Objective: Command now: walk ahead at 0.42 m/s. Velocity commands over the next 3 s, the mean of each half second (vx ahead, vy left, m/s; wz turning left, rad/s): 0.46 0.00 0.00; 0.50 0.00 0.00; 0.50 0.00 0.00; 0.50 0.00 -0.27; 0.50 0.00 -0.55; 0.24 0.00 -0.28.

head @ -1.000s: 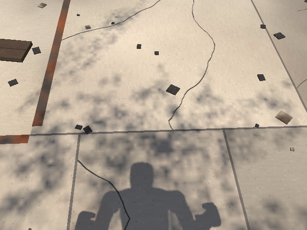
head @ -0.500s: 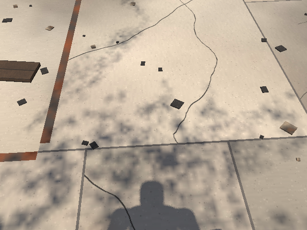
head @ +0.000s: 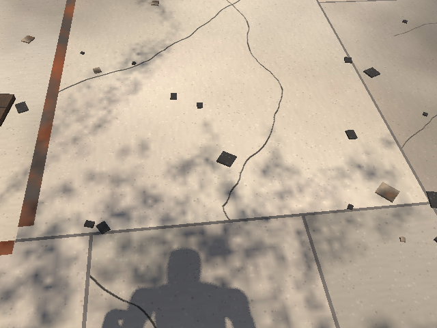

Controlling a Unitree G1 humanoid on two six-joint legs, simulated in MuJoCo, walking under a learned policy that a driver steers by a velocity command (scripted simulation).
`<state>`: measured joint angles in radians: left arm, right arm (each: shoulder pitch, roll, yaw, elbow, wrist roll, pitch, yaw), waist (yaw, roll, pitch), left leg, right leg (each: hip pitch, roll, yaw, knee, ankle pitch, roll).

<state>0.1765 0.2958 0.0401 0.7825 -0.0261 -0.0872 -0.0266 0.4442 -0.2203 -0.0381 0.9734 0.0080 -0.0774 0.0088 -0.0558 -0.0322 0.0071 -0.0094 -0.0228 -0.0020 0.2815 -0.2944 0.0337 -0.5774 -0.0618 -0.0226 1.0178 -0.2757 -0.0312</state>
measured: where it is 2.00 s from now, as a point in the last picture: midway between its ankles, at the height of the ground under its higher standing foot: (217, 173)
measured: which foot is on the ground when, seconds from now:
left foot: down 0.00-0.22, up 0.24-0.76, down 0.78-1.00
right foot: up 0.00-0.20, down 0.22-0.78, up 0.80-1.00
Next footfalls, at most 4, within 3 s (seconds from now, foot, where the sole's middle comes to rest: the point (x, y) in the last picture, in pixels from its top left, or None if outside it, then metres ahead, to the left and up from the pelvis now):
0.22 right None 0.30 -0.14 -0.78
0.78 left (182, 296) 0.60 0.08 -0.78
1.30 right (251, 216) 0.89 -0.16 -0.78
1.84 left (188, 154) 1.20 0.06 -0.78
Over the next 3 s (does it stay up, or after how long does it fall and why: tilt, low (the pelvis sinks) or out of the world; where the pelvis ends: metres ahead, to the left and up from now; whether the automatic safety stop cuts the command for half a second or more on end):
stays up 1.54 -0.24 -0.01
